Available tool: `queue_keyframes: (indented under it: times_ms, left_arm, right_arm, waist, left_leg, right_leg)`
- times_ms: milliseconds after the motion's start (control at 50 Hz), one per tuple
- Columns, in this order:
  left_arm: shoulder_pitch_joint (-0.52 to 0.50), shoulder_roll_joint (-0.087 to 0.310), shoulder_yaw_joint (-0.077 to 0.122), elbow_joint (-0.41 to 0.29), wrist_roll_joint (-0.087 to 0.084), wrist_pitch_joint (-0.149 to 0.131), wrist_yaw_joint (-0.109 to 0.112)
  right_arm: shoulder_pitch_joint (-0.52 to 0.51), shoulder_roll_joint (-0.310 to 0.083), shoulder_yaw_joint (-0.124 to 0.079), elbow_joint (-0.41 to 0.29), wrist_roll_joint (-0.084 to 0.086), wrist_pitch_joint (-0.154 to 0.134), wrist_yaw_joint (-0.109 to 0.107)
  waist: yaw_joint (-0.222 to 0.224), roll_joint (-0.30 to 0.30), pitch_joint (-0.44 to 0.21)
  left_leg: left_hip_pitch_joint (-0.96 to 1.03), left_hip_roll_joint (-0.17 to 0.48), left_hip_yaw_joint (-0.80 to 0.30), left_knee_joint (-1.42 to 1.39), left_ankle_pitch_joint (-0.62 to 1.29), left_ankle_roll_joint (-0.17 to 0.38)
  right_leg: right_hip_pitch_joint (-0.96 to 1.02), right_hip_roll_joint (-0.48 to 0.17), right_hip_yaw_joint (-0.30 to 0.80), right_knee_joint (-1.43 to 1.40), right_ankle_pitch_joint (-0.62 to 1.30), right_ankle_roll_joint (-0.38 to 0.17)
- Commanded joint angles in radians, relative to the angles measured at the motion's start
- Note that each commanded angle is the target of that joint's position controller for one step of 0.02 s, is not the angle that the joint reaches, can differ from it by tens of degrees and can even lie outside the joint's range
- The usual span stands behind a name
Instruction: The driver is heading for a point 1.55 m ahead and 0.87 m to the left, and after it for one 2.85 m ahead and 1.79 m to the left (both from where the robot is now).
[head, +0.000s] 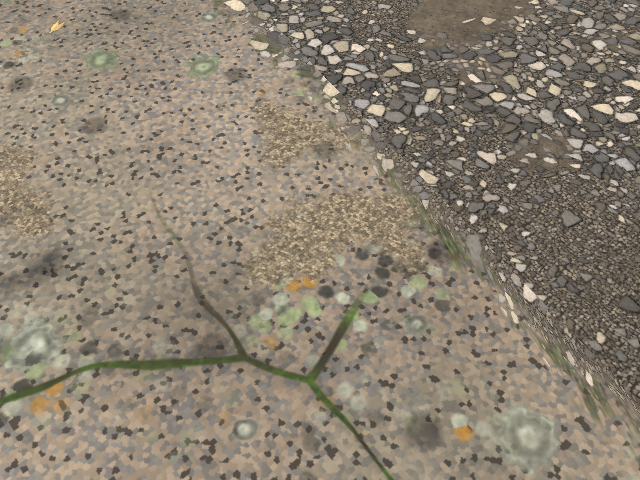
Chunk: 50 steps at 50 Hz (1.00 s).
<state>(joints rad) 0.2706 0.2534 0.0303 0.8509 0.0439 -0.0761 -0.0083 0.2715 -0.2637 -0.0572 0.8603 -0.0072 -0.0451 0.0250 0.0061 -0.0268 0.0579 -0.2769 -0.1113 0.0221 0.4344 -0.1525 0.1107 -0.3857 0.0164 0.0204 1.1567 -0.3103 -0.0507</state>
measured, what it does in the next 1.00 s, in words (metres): walks ahead, turning left: right foot, then left foot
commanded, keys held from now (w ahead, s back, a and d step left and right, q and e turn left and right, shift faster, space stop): w+q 1.00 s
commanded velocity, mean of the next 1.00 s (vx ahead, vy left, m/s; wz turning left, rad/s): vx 0.50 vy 0.00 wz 0.54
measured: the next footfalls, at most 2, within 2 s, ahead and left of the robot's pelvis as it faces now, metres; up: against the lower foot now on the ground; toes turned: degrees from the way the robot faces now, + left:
right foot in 0.38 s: +0.39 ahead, -0.10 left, +0.00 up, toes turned +16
left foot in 0.92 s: +0.54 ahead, +0.21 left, +0.00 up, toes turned +36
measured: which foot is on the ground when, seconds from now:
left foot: down 0.00-0.38, up 0.40-0.90, down 0.92-1.00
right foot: up 0.00-0.36, down 0.38-0.92, up 0.94-1.00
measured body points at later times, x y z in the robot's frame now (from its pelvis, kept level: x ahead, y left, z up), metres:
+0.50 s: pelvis +0.27 -0.03 +0.00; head +0.30 -0.04 +0.45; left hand +0.37 +0.26 -0.09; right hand +0.39 -0.30 -0.13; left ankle +0.13 +0.05 -0.65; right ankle +0.35 -0.11 -0.74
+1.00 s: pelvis +0.49 +0.10 -0.02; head +0.52 +0.13 +0.43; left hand +0.35 +0.33 -0.15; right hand +0.79 +0.01 -0.11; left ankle +0.51 +0.18 -0.74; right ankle +0.42 -0.09 -0.64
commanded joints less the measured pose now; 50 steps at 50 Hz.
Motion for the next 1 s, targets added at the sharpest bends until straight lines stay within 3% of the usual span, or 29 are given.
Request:
queue_keyframes:
  times_ms: [20, 60, 120, 180, 260, 320, 340, 360, 380, 400, 420, 440, 460, 500, 540, 600, 720, 800, 840, 880, 900, 920, 940, 960, 980, 1000]
  left_arm:
    - [0.047, 0.083, 0.014, -0.065, 0.009, 0.015, -0.006]
    - [-0.015, 0.074, 0.008, -0.091, 0.008, 0.026, -0.007]
    - [-0.165, 0.070, 0.002, -0.145, 0.004, 0.029, -0.009]
    - [-0.260, 0.062, -0.006, -0.177, -0.004, 0.026, -0.015]
    - [-0.359, 0.068, -0.013, -0.222, -0.014, 0.014, -0.016]
    - [-0.291, 0.102, -0.005, -0.218, -0.020, 0.000, -0.010]
    - [-0.210, 0.121, 0.003, -0.195, -0.021, -0.005, -0.003]
    - [-0.093, 0.149, 0.016, -0.163, -0.016, -0.017, 0.009]
    - [0.054, 0.221, 0.035, -0.153, 0.005, -0.027, 0.028]
    - [0.094, 0.305, 0.056, -0.159, 0.022, -0.011, 0.037]
    - [0.059, 0.258, 0.057, -0.153, 0.004, 0.004, 0.031]
    - [0.003, 0.160, 0.036, -0.168, -0.003, 0.007, 0.026]
    - [-0.034, 0.110, 0.023, -0.164, -0.006, 0.004, 0.021]
    - [-0.029, 0.092, 0.017, -0.143, -0.009, -0.007, 0.022]
    - [0.003, 0.099, 0.022, -0.122, -0.020, -0.025, 0.016]
    - [0.032, 0.112, 0.030, -0.101, -0.028, -0.037, 0.011]
    - [0.083, 0.122, 0.037, -0.060, -0.025, -0.030, 0.007]
    - [0.141, 0.152, 0.046, -0.028, -0.024, -0.018, 0.016]
    - [0.157, 0.170, 0.049, -0.013, -0.021, -0.005, 0.022]
    - [0.164, 0.204, 0.055, -0.003, -0.020, 0.011, 0.029]
    - [0.157, 0.212, 0.055, -0.006, -0.024, 0.020, 0.030]
    - [0.148, 0.198, 0.049, -0.030, -0.021, 0.021, 0.029]
    - [0.181, 0.068, 0.021, -0.104, -0.022, 0.016, 0.008]
    - [0.073, 0.151, 0.038, -0.142, -0.014, 0.009, 0.005]
    - [-0.011, 0.149, 0.037, -0.166, -0.023, 0.002, 0.002]
    - [-0.003, 0.130, 0.026, -0.160, -0.028, -0.009, 0.003]
  right_arm:
    - [0.049, -0.117, -0.026, -0.032, 0.011, -0.026, -0.006]
    - [0.076, -0.138, -0.033, -0.027, 0.011, -0.026, -0.010]
    - [0.135, -0.139, -0.036, -0.019, 0.012, -0.020, -0.013]
    - [0.191, -0.145, -0.042, -0.014, 0.011, -0.015, -0.017]
    - [0.235, -0.153, -0.046, -0.020, -0.005, -0.008, -0.026]
    - [0.173, -0.175, -0.054, -0.049, -0.011, -0.006, -0.036]
    - [0.141, -0.185, -0.056, -0.060, -0.011, -0.008, -0.034]
    - [0.123, -0.183, -0.055, -0.064, -0.003, -0.015, -0.027]
    - [0.125, -0.128, -0.039, -0.088, 0.012, -0.024, -0.017]
    - [0.220, -0.041, -0.020, -0.121, 0.041, -0.022, -0.019]
    - [0.240, -0.118, -0.027, -0.104, 0.006, -0.007, -0.028]
    - [0.178, -0.135, -0.032, -0.091, -0.009, 0.002, -0.024]
    - [0.123, -0.118, -0.028, -0.098, -0.013, 0.004, -0.013]
    - [0.094, -0.103, -0.028, -0.107, -0.029, 0.023, 0.007]
    - [0.083, -0.092, -0.025, -0.117, -0.030, 0.040, 0.019]
    - [-0.006, -0.080, -0.020, -0.154, -0.032, 0.049, 0.034]
    - [-0.195, -0.049, 0.004, -0.219, -0.026, 0.043, 0.053]
    - [-0.303, -0.048, 0.014, -0.264, -0.031, 0.039, 0.063]
    - [-0.305, -0.057, 0.011, -0.273, -0.037, 0.039, 0.058]
    - [-0.210, -0.078, -0.002, -0.252, -0.043, 0.036, 0.044]
    - [-0.073, -0.098, -0.016, -0.211, -0.049, 0.027, 0.034]
    - [0.108, -0.159, -0.043, -0.156, -0.058, 0.022, 0.017]
    - [0.101, -0.278, -0.070, -0.166, -0.045, 0.025, 0.001]
    - [0.151, -0.295, -0.078, -0.190, -0.012, 0.034, -0.006]
    - [0.120, -0.267, -0.073, -0.162, -0.007, 0.038, -0.015]
    - [0.078, -0.210, -0.058, -0.152, -0.001, 0.034, -0.021]
  waist:
    - [0.025, 0.068, -0.055]
    - [0.015, 0.070, -0.038]
    - [-0.028, 0.077, -0.006]
    - [-0.070, 0.089, -0.021]
    - [-0.103, 0.101, -0.027]
    - [-0.049, 0.120, -0.043]
    - [-0.011, 0.120, -0.071]
    - [0.050, 0.076, -0.130]
    - [0.105, -0.031, -0.264]
    - [0.066, -0.240, -0.365]
    - [0.029, -0.188, -0.317]
    - [0.024, -0.052, -0.186]
    - [0.017, -0.004, -0.108]
    - [-0.005, -0.079, -0.061]
    - [-0.014, -0.085, -0.071]
    - [-0.013, -0.067, -0.055]
    - [0.021, -0.058, -0.003]
    - [0.051, -0.056, 0.027]
    - [0.044, -0.062, 0.017]
    - [-0.004, -0.082, -0.056]
    - [-0.066, -0.060, -0.136]
    - [-0.144, 0.014, -0.246]
    - [-0.075, 0.263, -0.331]
    - [-0.141, 0.169, -0.396]
    - [-0.123, 0.097, -0.248]
    - [-0.078, 0.058, -0.141]
  left_leg:
    - [0.112, 0.265, -0.351, -0.227, 0.220, 0.168]
    - [0.080, 0.244, -0.326, -0.251, 0.195, 0.169]
    - [0.087, 0.215, -0.321, -0.267, 0.184, 0.139]
    - [0.150, 0.200, -0.326, -0.227, 0.233, 0.107]
    - [0.234, 0.218, -0.371, -0.146, 0.345, 0.102]
    - [0.209, 0.232, -0.418, -0.073, 0.384, 0.063]
    - [0.176, 0.218, -0.423, -0.012, 0.432, 0.045]
    - [0.131, 0.165, -0.388, 0.133, 0.441, 0.020]
    - [0.032, 0.105, -0.309, 0.379, 0.270, -0.008]
    - [-0.263, -0.042, -0.165, 0.635, -0.341, -0.039]
    - [-0.373, 0.031, -0.136, 0.759, -0.391, -0.030]
    - [-0.384, 0.080, -0.137, 0.788, -0.293, -0.032]
    - [-0.366, 0.109, -0.125, 0.756, -0.224, -0.042]
    - [-0.328, 0.148, -0.107, 0.711, -0.183, -0.060]
    - [-0.323, 0.151, -0.093, 0.714, -0.153, -0.069]
    - [-0.406, 0.170, -0.086, 0.694, -0.075, -0.082]
    - [-0.410, 0.176, -0.019, 0.425, 0.119, -0.084]
    - [-0.359, 0.163, 0.056, 0.259, 0.072, -0.040]
    - [-0.303, 0.124, 0.096, 0.207, -0.017, -0.006]
    - [-0.159, 0.047, 0.130, 0.172, -0.120, 0.040]
    - [0.015, 0.008, 0.126, 0.108, -0.103, 0.070]
    - [0.288, 0.081, -0.009, 0.065, -0.139, 0.115]
    - [0.594, 0.398, -0.511, 0.013, -0.200, 0.226]
    - [0.630, 0.471, -0.810, -0.121, -0.113, 0.292]
    - [0.551, 0.434, -0.618, -0.124, 0.004, 0.266]
    - [0.397, 0.394, -0.500, -0.133, 0.137, 0.232]
  right_leg:
    - [-0.151, -0.073, 0.030, -0.050, 0.017, 0.044]
    - [-0.185, -0.082, 0.008, -0.127, 0.059, 0.073]
    - [-0.242, -0.087, -0.008, -0.291, 0.190, 0.104]
    - [-0.246, -0.067, -0.008, -0.414, 0.284, 0.109]
    - [-0.236, -0.032, -0.005, -0.521, 0.269, 0.098]
    - [-0.067, -0.007, 0.016, -0.627, 0.189, 0.067]
    - [0.059, 0.015, 0.010, -0.661, 0.155, 0.051]
    - [0.235, 0.001, 0.022, -0.728, 0.172, 0.024]
    - [0.456, -0.189, 0.199, -0.761, 0.008, -0.028]
    - [0.685, -0.444, 0.608, -0.842, -0.110, -0.127]
    - [0.612, -0.464, 0.749, -0.867, -0.204, -0.162]
    - [0.486, -0.413, 0.604, -0.882, -0.194, -0.143]
    - [0.383, -0.356, 0.451, -0.907, -0.069, -0.123]
    - [0.292, -0.280, 0.260, -0.942, 0.130, -0.086]
    - [0.282, -0.268, 0.176, -0.954, 0.276, -0.090]
    - [0.302, -0.278, 0.086, -0.991, 0.349, -0.108]
    - [0.320, -0.244, -0.099, -1.004, 0.420, -0.088]
    - [0.397, -0.276, -0.159, -0.973, 0.489, -0.070]
    - [0.449, -0.285, -0.199, -0.892, 0.686, -0.055]
    - [0.479, -0.288, -0.239, -0.683, 0.998, -0.045]
    - [0.429, -0.277, -0.261, -0.486, 0.996, -0.032]
    - [0.238, -0.253, -0.268, -0.210, 0.749, -0.002]
    - [-0.201, -0.098, -0.254, 0.127, -0.146, 0.056]
    - [-0.345, -0.012, -0.043, 0.272, -0.234, 0.069]
    - [-0.423, -0.076, 0.009, 0.254, -0.120, 0.058]
    - [-0.378, -0.112, 0.000, 0.156, -0.042, 0.055]
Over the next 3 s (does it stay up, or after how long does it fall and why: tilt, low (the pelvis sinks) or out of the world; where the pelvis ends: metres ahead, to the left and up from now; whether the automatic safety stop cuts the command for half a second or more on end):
stays up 0.86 0.45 0.01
